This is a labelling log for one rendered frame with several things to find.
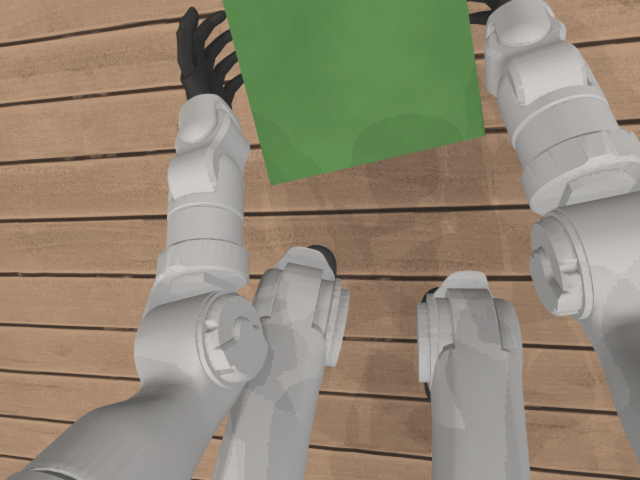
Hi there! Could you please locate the carton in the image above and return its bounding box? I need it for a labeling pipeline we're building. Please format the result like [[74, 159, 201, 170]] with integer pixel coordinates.
[[222, 0, 486, 186]]

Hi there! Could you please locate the robot left upper arm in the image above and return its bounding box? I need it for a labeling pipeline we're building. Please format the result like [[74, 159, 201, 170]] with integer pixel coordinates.
[[6, 290, 268, 480]]

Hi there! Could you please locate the robot left hand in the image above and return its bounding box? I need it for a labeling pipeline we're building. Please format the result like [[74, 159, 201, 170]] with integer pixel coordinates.
[[176, 7, 244, 109]]

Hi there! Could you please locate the robot left forearm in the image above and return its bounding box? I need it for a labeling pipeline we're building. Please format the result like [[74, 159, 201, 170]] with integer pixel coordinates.
[[140, 94, 250, 323]]

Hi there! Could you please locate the robot right upper arm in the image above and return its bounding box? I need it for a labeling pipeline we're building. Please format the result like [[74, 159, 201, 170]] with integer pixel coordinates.
[[529, 191, 640, 464]]

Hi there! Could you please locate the robot right forearm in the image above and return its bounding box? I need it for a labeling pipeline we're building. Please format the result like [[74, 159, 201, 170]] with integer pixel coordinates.
[[484, 0, 640, 216]]

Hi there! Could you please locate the robot right hand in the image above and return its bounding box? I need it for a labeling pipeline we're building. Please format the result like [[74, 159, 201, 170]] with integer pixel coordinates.
[[467, 0, 511, 25]]

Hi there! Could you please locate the robot left shin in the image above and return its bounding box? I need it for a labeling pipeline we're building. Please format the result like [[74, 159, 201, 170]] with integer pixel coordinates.
[[252, 246, 335, 318]]

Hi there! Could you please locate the robot left foot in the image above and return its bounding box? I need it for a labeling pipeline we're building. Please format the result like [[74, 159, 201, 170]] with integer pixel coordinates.
[[307, 245, 337, 279]]

